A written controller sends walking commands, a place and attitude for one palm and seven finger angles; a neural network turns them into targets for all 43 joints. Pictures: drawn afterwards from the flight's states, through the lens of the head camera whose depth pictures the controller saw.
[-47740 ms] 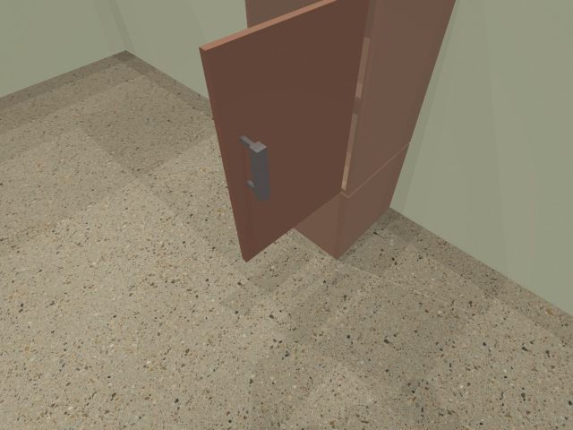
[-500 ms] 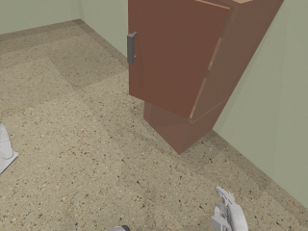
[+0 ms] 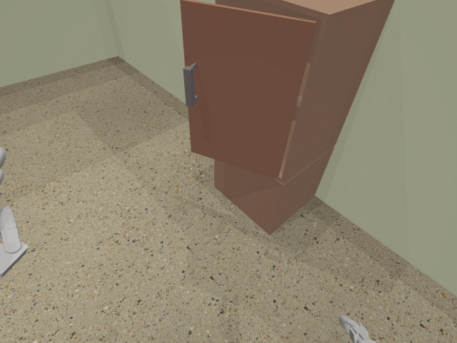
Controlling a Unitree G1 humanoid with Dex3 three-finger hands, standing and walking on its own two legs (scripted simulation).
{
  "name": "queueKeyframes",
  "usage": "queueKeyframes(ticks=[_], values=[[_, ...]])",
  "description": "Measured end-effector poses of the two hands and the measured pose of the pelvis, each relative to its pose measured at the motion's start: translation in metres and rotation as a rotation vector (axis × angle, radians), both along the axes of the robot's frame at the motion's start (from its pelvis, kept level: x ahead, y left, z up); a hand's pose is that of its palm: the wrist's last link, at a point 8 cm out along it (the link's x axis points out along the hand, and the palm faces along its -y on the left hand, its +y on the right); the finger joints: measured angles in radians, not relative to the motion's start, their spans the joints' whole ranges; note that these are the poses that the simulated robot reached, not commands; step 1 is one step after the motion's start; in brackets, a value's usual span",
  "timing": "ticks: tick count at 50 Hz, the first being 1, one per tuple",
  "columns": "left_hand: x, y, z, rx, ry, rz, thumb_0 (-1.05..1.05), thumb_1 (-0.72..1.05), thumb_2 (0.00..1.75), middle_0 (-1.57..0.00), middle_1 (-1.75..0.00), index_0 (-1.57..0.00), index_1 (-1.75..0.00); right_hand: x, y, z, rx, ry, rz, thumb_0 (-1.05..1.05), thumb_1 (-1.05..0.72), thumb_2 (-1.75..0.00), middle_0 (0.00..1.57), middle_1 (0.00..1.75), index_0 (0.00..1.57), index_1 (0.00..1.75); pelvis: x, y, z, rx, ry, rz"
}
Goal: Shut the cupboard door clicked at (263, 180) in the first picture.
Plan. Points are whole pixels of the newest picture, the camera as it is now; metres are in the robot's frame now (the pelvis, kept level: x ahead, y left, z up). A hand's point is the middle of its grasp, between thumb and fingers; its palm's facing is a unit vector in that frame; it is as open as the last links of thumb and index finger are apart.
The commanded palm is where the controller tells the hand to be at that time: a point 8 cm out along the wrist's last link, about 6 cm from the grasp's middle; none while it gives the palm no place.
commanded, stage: stop stepping back and stand still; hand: left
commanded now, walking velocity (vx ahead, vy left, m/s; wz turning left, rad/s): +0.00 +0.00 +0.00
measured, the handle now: (192, 84) +0.92 +0.14 +0.00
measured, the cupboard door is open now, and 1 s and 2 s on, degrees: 25 25 25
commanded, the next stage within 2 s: let the arm hang, fingers relaxed in 0.08 s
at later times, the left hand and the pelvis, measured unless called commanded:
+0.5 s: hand out of the picture +0.03 +0.17 -0.19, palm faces +0.02 -0.99 -0.14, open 7.1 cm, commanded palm none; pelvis +0.01 +0.00 -0.01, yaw +2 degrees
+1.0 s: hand out of the picture +0.01 +0.18 -0.16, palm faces +0.02 -0.97 -0.24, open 7.4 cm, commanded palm none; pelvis +0.03 -0.01 +0.01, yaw +0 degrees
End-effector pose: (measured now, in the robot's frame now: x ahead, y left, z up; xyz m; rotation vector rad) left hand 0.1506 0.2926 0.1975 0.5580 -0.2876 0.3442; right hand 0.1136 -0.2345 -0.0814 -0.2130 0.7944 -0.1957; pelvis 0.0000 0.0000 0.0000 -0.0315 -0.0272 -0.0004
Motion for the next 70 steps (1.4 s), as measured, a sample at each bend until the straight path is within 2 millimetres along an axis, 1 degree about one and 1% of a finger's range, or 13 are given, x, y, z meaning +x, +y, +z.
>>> queueKeyframes(ticks=[10,12,15,20,24,27,31,37,41,46,57,62,70], values=[[0.011,0.026,-0.030,-0.111,0.004,0.124,0.02,0.89,0.90,-0.20,-0.30,-0.21,-0.31,0.034,0.014,-0.002,0.000,-0.051,0.065,0.01,-0.91,-0.90,0.21,0.30,0.20,0.30,0.004,0.008,-0.004,0.002,-0.020,0.023],[0.025,0.027,-0.070,-0.132,0.196,0.108,0.01,0.90,0.90,-0.20,-0.30,-0.20,-0.30,0.042,0.014,-0.011,0.018,-0.040,0.126,0.01,-0.91,-0.90,0.21,0.30,0.20,0.30,-0.001,0.010,-0.009,0.002,-0.003,0.024],[0.026,0.017,-0.164,-0.232,0.613,0.107,0.01,0.90,0.90,-0.19,-0.30,-0.20,-0.30,0.043,0.006,-0.026,0.032,0.011,0.139,0.01,-0.91,-0.90,0.21,0.30,0.20,0.30,-0.008,0.009,-0.014,0.005,-0.001,0.022],[-0.046,-0.035,-0.299,-0.447,1.203,0.122,0.01,0.91,0.90,-0.19,-0.30,-0.20,-0.30,0.012,-0.014,-0.036,0.010,0.155,0.067,0.01,-0.91,-0.90,0.21,0.30,0.20,0.30,-0.001,0.004,-0.013,0.008,-0.004,0.026],[-0.111,-0.071,-0.354,-0.602,1.485,0.179,0.02,0.95,0.90,-0.20,-0.30,-0.20,-0.30,-0.035,-0.025,-0.041,-0.040,0.346,-0.001,0.01,-0.91,-0.90,0.21,0.30,0.20,0.30,0.009,0.002,-0.013,0.002,-0.011,0.028],[-0.151,-0.077,-0.361,-0.668,1.614,0.238,0.02,0.98,0.90,-0.20,-0.30,-0.21,-0.30,-0.071,-0.026,-0.039,-0.054,0.502,-0.025,0.01,-0.91,-0.90,0.20,0.30,0.20,0.29,0.013,0.000,-0.006,0.008,-0.004,0.028],[-0.192,-0.077,-0.350,-0.691,1.726,0.313,0.02,0.96,0.90,-0.20,-0.30,-0.21,-0.30,-0.104,-0.021,-0.039,-0.029,0.639,-0.054,0.01,-0.91,-0.90,0.20,0.30,0.20,0.29,0.016,-0.002,0.002,0.014,0.015,0.026],[-0.220,-0.066,-0.329,-0.639,1.795,0.402,0.01,0.93,0.90,-0.20,-0.30,-0.20,-0.30,-0.111,-0.013,-0.048,0.034,0.663,-0.078,0.01,-0.91,-0.90,0.20,0.30,0.20,0.30,0.020,-0.005,0.007,0.017,0.010,0.016],[-0.210,-0.058,-0.324,-0.593,1.768,0.416,0.01,0.92,0.90,-0.20,-0.30,-0.20,-0.30,-0.097,-0.010,-0.055,0.068,0.612,-0.080,0.01,-0.91,-0.90,0.21,0.30,0.20,0.30,0.022,-0.007,0.008,0.019,-0.005,0.007],[-0.175,-0.055,-0.326,-0.561,1.673,0.380,0.01,0.91,0.90,-0.19,-0.30,-0.20,-0.30,-0.074,-0.007,-0.058,0.091,0.544,-0.066,0.01,-0.91,-0.90,0.21,0.30,0.20,0.30,0.024,-0.010,0.008,0.023,-0.016,0.002],[-0.100,-0.080,-0.332,-0.575,1.514,0.242,0.01,0.91,0.90,-0.19,-0.30,-0.20,-0.30,-0.055,-0.013,-0.054,0.081,0.492,-0.059,0.00,-0.91,-0.90,0.20,0.30,0.20,0.30,0.031,-0.016,0.008,0.029,-0.020,0.001],[-0.096,-0.087,-0.335,-0.585,1.525,0.235,0.01,0.92,0.90,-0.20,-0.30,-0.20,-0.30,-0.064,-0.015,-0.053,0.076,0.524,-0.072,0.00,-0.91,-0.90,0.20,0.30,0.20,0.29,0.034,-0.018,0.008,0.029,-0.018,0.000],[-0.121,-0.089,-0.336,-0.600,1.616,0.275,0.01,0.92,0.90,-0.20,-0.30,-0.20,-0.30,-0.083,-0.011,-0.055,0.087,0.604,-0.091,0.00,-0.91,-0.90,0.20,0.30,0.20,0.29,0.040,-0.018,0.009,0.029,-0.011,-0.005]])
